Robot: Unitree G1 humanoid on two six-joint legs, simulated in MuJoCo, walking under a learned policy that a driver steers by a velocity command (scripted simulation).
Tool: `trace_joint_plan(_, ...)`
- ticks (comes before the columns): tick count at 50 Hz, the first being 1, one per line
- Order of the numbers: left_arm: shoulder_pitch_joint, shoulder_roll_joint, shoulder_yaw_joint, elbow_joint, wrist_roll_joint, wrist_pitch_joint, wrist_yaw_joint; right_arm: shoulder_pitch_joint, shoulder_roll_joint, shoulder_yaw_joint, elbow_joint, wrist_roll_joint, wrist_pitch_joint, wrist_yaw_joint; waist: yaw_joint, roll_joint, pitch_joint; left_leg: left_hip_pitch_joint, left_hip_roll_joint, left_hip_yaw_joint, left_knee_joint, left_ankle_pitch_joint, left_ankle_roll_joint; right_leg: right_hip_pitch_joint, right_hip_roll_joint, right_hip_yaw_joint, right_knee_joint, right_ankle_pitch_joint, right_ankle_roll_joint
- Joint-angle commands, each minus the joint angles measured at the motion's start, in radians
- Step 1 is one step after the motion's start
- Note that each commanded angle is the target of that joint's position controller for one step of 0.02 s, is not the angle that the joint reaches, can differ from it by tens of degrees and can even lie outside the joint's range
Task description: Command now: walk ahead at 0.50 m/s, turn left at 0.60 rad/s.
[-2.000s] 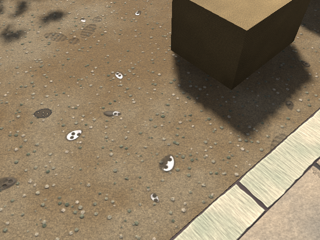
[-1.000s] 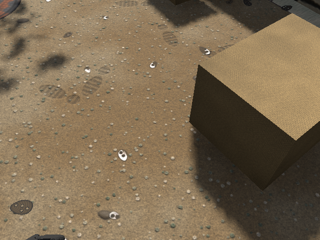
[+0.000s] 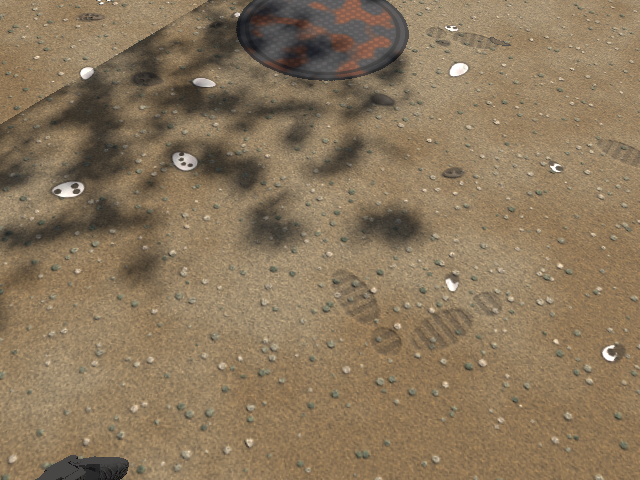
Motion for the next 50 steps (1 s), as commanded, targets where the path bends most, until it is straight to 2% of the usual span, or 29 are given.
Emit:
trace_joint_plan(1, -0.097, 0.055, 0.008, -0.079, -0.013, -0.017, -0.01, 0.001, -0.185, -0.056, -0.048, 0.008, -0.011, -0.013, -0.006, 0.1, -0.03, -0.116, 0.206, -0.17, -0.106, 0.131, 0.135, 0.175, 0.07, -0.041, -0.145, 0.144, 0.003)
trace_joint_plan(4, -0.104, 0.097, 0.025, -0.09, -0.021, -0.026, -0.018, 0.025, -0.17, -0.054, -0.027, 0.015, -0.005, -0.015, 0.002, 0.123, -0.033, -0.03, 0.24, -0.258, -0.028, 0.072, 0.116, 0.201, 0.076, -0.003, -0.223, 0.083, -0.022)
trace_joint_plan(6, -0.054, 0.117, 0.038, -0.081, -0.023, -0.034, -0.018, 0.014, -0.166, -0.056, -0.024, 0.011, 0.001, -0.017, 0.034, 0.157, -0.04, 0.001, 0.25, -0.306, 0.036, 0.09, 0.099, 0.266, 0.08, -0.01, -0.244, -0.013, -0.053)
trace_joint_plan(7, 0.021, 0.129, 0.05, -0.061, -0.021, -0.038, -0.014, 0.006, -0.144, -0.049, -0.026, 0.01, 0.004, -0.016, 0.074, 0.16, -0.066, -0.01, 0.221, -0.299, 0.097, 0.111, 0.077, 0.369, 0.082, -0.029, -0.281, -0.022, -0.077)
trace_joint_plan(8, 0.13, 0.163, 0.065, -0.047, -0.006, -0.043, -0.007, 0.009, -0.093, -0.03, -0.034, 0.004, 0.002, -0.013, 0.126, 0.123, -0.162, -0.062, 0.166, -0.248, 0.274, 0.099, 0.042, 0.564, 0.003, 0.029, -0.277, -0.043, -0.125)
trace_joint_plan(9, 0.259, 0.241, 0.084, -0.034, 0.014, -0.04, 0.001, 0.095, -0.028, -0.01, -0.055, 0.009, -0.002, -0.013, 0.131, -0.084, -0.317, -0.332, 0.044, -0.115, 0.605, -0.152, -0.032, 0.922, -0.219, 0.336, -0.298, -0.166, -0.238)
trace_joint_plan(10, 0.318, 0.238, 0.088, 0.0, -0.006, -0.025, -0.011, 0.149, -0.057, -0.006, -0.073, 0.026, -0.009, -0.016, 0.116, -0.309, -0.368, -0.564, 0.04, -0.06, 0.842, -0.399, -0.06, 1.019, -0.345, 0.71, -0.412, -0.471, -0.323)
trace_joint_plan(11, 0.266, 0.155, 0.066, -0.018, -0.016, -0.019, -0.01, 0.089, -0.149, -0.029, -0.053, 0.032, -0.007, -0.017, 0.135, -0.174, -0.232, -0.638, 0.098, -0.079, 0.935, -0.322, -0.07, 0.913, -0.311, 0.635, -0.451, -0.594, -0.29)
trace_joint_plan(12, 0.221, 0.119, 0.055, -0.026, -0.012, -0.009, -0.005, 0.004, -0.17, -0.036, -0.064, 0.023, -0.001, -0.016, 0.139, -0.103, -0.135, -0.641, 0.131, -0.039, 0.946, -0.245, -0.074, 0.796, -0.271, 0.476, -0.453, -0.501, -0.253)
trace_joint_plan(13, 0.176, 0.095, 0.046, -0.025, -0.005, -0.003, -0.003, -0.035, -0.159, -0.037, -0.072, 0.013, 0.001, -0.015, 0.12, -0.064, -0.075, -0.61, 0.16, -0.024, 0.91, -0.184, -0.078, 0.686, -0.226, 0.355, -0.473, -0.369, -0.24)
trace_joint_plan(15, 0.14, 0.066, 0.037, -0.012, 0.005, -0.005, 0.003, -0.039, -0.126, -0.039, -0.072, 0.015, 0.01, -0.007, 0.084, -0.099, -0.03, -0.535, 0.21, -0.013, 0.843, -0.118, -0.077, 0.565, -0.169, 0.2, -0.52, -0.226, -0.228)
trace_joint_plan(17, 0.143, 0.072, 0.042, 0.003, -0.004, -0.016, 0.005, -0.05, -0.089, -0.032, -0.079, 0.019, 0.018, -0.003, 0.078, -0.094, -0.02, -0.528, 0.221, 0.006, 0.804, -0.081, -0.084, 0.537, -0.16, 0.111, -0.56, -0.145, -0.244)
trace_joint_plan(20, 0.158, 0.103, 0.055, 0.026, -0.001, -0.022, 0.009, -0.102, -0.068, -0.024, -0.096, 0.015, 0.018, 0.002, 0.083, -0.051, -0.01, -0.579, 0.231, 0.007, 0.689, 0.023, -0.098, 0.572, -0.175, 0.014, -0.585, -0.015, -0.264)
trace_joint_plan(24, 0.165, 0.128, 0.059, 0.046, -0.007, -0.011, 0.011, -0.194, -0.048, -0.012, -0.109, 0.015, 0.007, 0.027, 0.117, -0.034, 0.009, -0.53, 0.22, 0.065, 0.468, 0.207, -0.09, 0.598, -0.146, -0.14, -0.584, 0.089, -0.237)
trace_joint_plan(28, 0.229, 0.164, 0.068, 0.084, -0.026, 0.006, 0.012, -0.314, -0.035, -0.004, -0.155, 0.018, 0.005, 0.05, 0.153, -0.014, 0.05, -0.503, 0.199, 0.124, 0.318, 0.22, -0.055, 0.677, -0.177, -0.206, -0.575, 0.14, -0.22)
trace_joint_plan(31, 0.23, 0.198, 0.078, 0.094, -0.047, 0.022, 0.014, -0.297, -0.074, -0.022, -0.17, 0.008, 0.013, 0.059, 0.108, -0.041, 0.016, -0.411, 0.139, 0.181, 0.27, 0.085, -0.005, 0.759, -0.193, -0.261, -0.459, 0.483, -0.196)
trace_joint_plan(32, 0.224, 0.216, 0.084, 0.095, -0.052, 0.029, 0.017, -0.243, -0.097, -0.035, -0.163, 0.004, 0.019, 0.057, 0.067, -0.062, -0.024, -0.327, 0.102, 0.209, 0.268, 0.034, 0.017, 0.771, -0.191, -0.28, -0.359, 0.658, -0.187)
trace_joint_plan(33, 0.208, 0.221, 0.084, 0.092, -0.056, 0.036, 0.02, -0.115, -0.134, -0.058, -0.131, 0.004, 0.024, 0.053, -0.013, -0.055, -0.092, -0.153, 0.06, 0.227, 0.226, 0.048, 0.049, 0.733, -0.171, -0.31, -0.185, 0.742, -0.167)
trace_joint_plan(34, 0.213, 0.195, 0.073, 0.086, -0.046, 0.036, 0.026, 0.065, -0.195, -0.093, -0.079, 0.009, 0.033, 0.036, -0.101, -0.013, -0.183, 0.14, 0.051, 0.175, 0.191, 0.088, 0.09, 0.564, -0.134, -0.322, 0.061, 0.621, -0.13)
trace_joint_plan(35, 0.281, 0.077, 0.033, 0.035, 0.003, 0.024, 0.018, 0.11, -0.312, -0.116, -0.064, 0.02, 0.035, 0.018, -0.04, 0.255, -0.259, 0.504, 0.303, -0.285, 0.157, -0.009, 0.234, 0.116, 0.005, -0.317, 0.441, -0.159, -0.065)
trace_joint_plan(36, 0.257, 0.075, 0.018, 0.012, -0.004, -0.013, 0.006, 0.101, -0.288, -0.097, -0.107, 0.016, 0.014, 0.024, -0.038, 0.245, -0.442, 0.605, 0.449, -0.749, -0.034, -0.22, 0.356, -0.058, 0.126, -0.066, 0.631, -0.562, -0.054)
trace_joint_plan(37, 0.137, 0.154, 0.04, -0.017, -0.046, -0.034, -0.004, 0.075, -0.215, -0.072, -0.093, 0.005, -0.005, 0.031, -0.072, 0.139, -0.323, 0.53, 0.427, -0.628, -0.08, -0.193, 0.288, -0.156, 0.065, 0.0, 0.648, -0.475, -0.073)
trace_joint_plan(38, 0.1, 0.14, 0.033, -0.033, -0.053, -0.048, -0.004, 0.034, -0.192, -0.064, -0.082, 0.001, -0.017, 0.031, -0.042, 0.108, -0.203, 0.388, 0.388, -0.492, -0.083, -0.109, 0.251, -0.155, 0.026, -0.014, 0.574, -0.388, -0.089)
trace_joint_plan(39, 0.106, 0.129, 0.032, -0.019, -0.03, -0.052, 0.005, -0.035, -0.167, -0.055, -0.084, 0.002, -0.021, 0.029, 0.007, 0.042, -0.134, 0.248, 0.343, -0.386, -0.086, 0.004, 0.218, -0.101, -0.012, -0.014, 0.482, -0.322, -0.084)
trace_joint_plan(40, 0.128, 0.137, 0.039, -0.007, -0.013, -0.045, 0.009, -0.084, -0.138, -0.044, -0.095, -0.006, -0.024, 0.027, 0.046, 0.058, -0.103, 0.148, 0.306, -0.312, -0.103, 0.107, 0.201, -0.03, -0.037, -0.008, 0.412, -0.274, -0.077)
trace_joint_plan(41, 0.164, 0.133, 0.039, 0.008, -0.013, -0.03, 0.004, -0.113, -0.118, -0.035, -0.101, -0.016, -0.025, 0.024, 0.072, 0.083, -0.099, 0.091, 0.294, -0.266, -0.124, 0.175, 0.196, 0.022, -0.052, -0.013, 0.387, -0.241, -0.067)
trace_joint_plan(43, 0.195, 0.103, 0.033, 0.032, -0.009, -0.007, -0.001, -0.112, -0.107, -0.03, -0.081, -0.014, -0.037, 0.02, 0.082, 0.079, -0.096, 0.028, 0.286, -0.18, -0.151, 0.323, 0.206, 0.057, -0.056, -0.044, 0.337, -0.195, -0.036)
trace_joint_plan(46, 0.112, 0.068, 0.018, 0.012, -0.012, 0.006, -0.002, -0.074, -0.13, -0.032, -0.038, -0.015, -0.045, 0.007, 0.053, 0.084, -0.042, -0.007, 0.259, -0.063, -0.187, 0.365, 0.18, 0.022, -0.06, -0.061, 0.175, -0.021, -0.011)
trace_joint_plan(50, -0.003, 0.046, 0.004, -0.007, -0.028, -0.004, -0.018, -0.037, -0.145, -0.03, 0.009, -0.019, -0.053, 0.003, -0.005, 0.091, 0.011, -0.02, 0.244, 0.032, -0.232, 0.218, 0.127, 0.086, -0.019, -0.09, -0.071, 0.241, -0.036)
Velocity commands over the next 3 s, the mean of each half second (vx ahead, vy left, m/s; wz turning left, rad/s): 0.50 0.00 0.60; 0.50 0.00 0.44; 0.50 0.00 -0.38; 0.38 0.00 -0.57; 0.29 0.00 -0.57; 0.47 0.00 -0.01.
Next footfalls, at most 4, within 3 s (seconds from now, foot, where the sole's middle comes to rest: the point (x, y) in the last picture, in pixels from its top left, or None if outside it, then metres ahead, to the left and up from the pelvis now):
0.16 right None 0.28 -0.15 -0.78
0.68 left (219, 474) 0.48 0.18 -0.78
1.22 right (242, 309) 0.87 0.14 -0.78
1.68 left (135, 246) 1.07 0.42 -0.78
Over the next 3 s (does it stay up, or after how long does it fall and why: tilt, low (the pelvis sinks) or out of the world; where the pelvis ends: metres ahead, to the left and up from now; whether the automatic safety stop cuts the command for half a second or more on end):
stays up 1.46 0.22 -0.01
